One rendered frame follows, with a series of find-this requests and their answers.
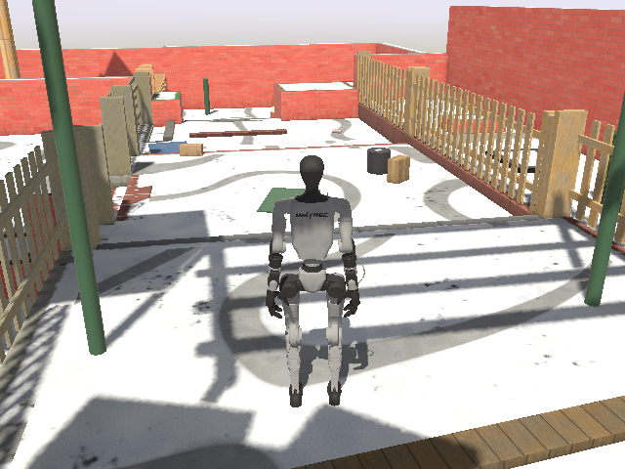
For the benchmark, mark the robot left hand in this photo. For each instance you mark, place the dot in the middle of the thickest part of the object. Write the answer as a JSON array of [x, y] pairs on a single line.
[[271, 304]]

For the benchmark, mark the left robot forearm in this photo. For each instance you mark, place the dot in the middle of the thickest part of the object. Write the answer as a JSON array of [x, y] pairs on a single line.
[[274, 270]]

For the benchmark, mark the left robot shin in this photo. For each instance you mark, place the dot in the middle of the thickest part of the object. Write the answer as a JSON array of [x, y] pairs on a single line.
[[293, 355]]

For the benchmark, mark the right robot shin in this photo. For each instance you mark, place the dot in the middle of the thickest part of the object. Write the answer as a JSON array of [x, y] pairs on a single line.
[[335, 361]]

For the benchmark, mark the robot right hand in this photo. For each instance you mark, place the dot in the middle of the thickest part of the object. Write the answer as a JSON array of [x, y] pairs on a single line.
[[352, 307]]

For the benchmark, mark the robot shin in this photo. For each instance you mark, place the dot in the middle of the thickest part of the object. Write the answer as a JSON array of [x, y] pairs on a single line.
[[293, 355], [335, 361]]

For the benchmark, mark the left robot upper arm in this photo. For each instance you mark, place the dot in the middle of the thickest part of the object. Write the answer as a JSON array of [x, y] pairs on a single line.
[[278, 226]]

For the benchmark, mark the right robot forearm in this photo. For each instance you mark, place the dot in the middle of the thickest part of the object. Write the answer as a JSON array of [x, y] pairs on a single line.
[[350, 269]]

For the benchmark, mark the right robot upper arm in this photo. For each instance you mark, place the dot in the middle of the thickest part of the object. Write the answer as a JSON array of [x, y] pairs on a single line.
[[342, 206]]

